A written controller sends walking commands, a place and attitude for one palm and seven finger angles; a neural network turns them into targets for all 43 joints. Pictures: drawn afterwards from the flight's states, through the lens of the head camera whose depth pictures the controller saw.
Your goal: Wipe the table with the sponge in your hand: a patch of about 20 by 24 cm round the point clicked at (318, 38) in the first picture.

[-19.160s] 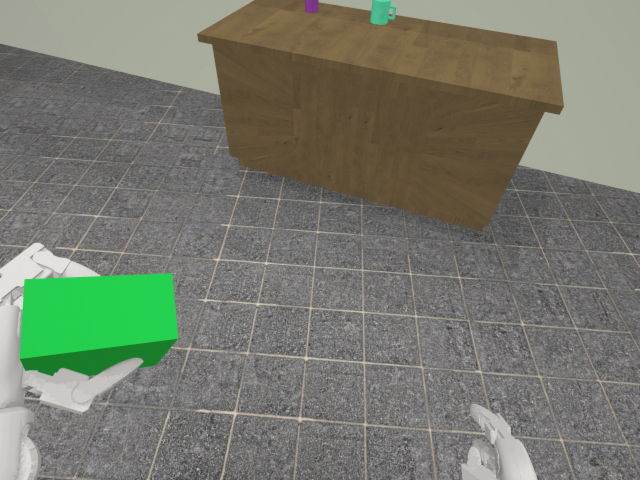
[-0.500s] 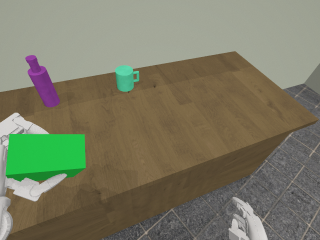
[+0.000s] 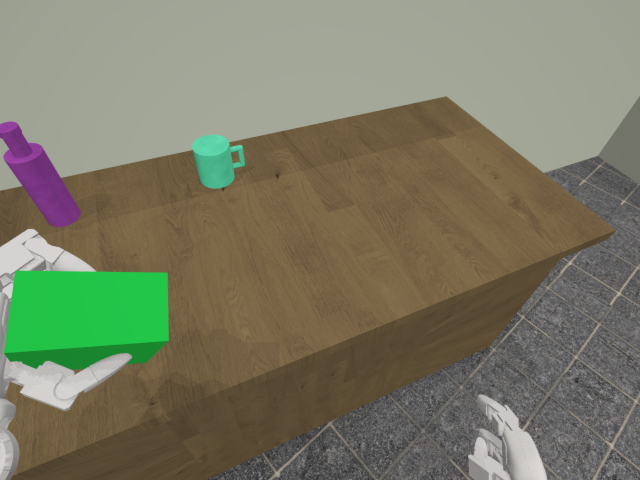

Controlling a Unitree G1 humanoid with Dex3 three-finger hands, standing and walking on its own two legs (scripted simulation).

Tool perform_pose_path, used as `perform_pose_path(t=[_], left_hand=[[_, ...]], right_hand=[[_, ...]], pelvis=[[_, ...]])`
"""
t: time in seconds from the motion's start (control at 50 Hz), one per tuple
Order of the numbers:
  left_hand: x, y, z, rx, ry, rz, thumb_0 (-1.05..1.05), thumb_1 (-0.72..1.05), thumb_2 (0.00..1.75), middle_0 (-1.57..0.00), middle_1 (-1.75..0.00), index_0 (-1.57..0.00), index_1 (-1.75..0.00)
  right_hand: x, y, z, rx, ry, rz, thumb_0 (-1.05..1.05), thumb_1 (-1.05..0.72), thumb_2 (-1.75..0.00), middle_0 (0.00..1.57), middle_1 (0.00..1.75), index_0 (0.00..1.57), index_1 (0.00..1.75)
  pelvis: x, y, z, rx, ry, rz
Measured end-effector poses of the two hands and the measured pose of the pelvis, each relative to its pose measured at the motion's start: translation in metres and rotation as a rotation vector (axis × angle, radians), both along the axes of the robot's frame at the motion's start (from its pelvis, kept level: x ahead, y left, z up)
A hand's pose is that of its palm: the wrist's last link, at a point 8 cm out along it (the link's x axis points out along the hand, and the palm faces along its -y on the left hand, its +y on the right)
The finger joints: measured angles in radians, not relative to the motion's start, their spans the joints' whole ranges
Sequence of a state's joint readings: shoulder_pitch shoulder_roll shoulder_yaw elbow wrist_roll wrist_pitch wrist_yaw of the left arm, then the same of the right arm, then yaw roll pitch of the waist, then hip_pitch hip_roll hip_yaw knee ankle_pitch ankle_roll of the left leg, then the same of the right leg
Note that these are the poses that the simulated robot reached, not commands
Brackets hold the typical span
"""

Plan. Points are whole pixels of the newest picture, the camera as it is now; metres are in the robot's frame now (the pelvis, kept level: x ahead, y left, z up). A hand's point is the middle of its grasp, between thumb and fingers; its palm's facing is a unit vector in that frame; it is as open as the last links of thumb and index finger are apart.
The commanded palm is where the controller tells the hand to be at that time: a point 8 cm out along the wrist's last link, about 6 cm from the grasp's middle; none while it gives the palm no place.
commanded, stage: shuffle to correct the standing spot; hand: left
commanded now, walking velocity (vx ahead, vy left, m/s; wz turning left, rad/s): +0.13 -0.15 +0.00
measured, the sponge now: (113, 323) +0.23 +0.21 +0.15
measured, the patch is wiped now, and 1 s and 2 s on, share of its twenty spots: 0.00 0.00 0.00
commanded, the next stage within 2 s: none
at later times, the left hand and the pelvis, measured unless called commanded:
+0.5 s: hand (65, 337) +0.20 +0.24 +0.17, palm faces +0.35 -0.86 -0.37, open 10.1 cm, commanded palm +0.15 +0.28 +0.18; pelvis -0.01 -0.01 +0.00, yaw +0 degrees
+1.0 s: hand (56, 339) +0.20 +0.25 +0.16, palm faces +0.33 -0.86 -0.39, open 10.1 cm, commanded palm +0.14 +0.29 +0.18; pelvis -0.01 +0.00 +0.00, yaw +1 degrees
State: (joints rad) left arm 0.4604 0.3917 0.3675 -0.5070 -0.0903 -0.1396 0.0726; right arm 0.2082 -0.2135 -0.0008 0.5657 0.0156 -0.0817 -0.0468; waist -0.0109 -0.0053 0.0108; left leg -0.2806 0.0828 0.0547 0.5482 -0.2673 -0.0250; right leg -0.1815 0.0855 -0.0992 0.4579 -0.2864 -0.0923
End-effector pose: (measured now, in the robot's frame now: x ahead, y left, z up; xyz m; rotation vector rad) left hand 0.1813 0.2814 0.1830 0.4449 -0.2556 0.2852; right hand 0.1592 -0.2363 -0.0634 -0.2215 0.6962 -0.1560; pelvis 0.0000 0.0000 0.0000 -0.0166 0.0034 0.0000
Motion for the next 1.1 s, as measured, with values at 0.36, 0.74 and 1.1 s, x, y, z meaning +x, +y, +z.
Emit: perform_pose_path(t=[0.36,0.74,1.1], left_hand=[[-0.014,-0.008,-0.003,-0.023,-0.007,0.025,-0.01,-0.5,1.02,-0.72,-1.36,-0.74,-1.35],[-0.015,0.006,-0.003,-0.009,0.011,0.015,-0.01,-0.5,1.02,-0.72,-1.36,-0.74,-1.35],[-0.016,0.001,-0.005,-0.016,0.033,0.022,-0.01,-0.5,1.02,-0.72,-1.36,-0.74,-1.35]], right_hand=[[-0.01,-0.002,-0.004,0.014,0.023,0.016,0.02,-0.9,-0.9,0.2,0.3,0.2,0.3],[-0.01,0.022,0.0,0.029,0.013,0.034,0.02,-0.9,-0.9,0.2,0.3,0.2,0.3],[-0.008,0.015,-0.001,0.031,0.008,0.03,0.02,-0.9,-0.9,0.2,0.3,0.2,0.3]], pelvis=[[-0.009,-0.01,0.0,0.005,-0.02,0.007],[-0.012,0.005,0.003,0.003,-0.016,0.01],[-0.011,0.0,0.003,0.003,-0.011,0.014]])
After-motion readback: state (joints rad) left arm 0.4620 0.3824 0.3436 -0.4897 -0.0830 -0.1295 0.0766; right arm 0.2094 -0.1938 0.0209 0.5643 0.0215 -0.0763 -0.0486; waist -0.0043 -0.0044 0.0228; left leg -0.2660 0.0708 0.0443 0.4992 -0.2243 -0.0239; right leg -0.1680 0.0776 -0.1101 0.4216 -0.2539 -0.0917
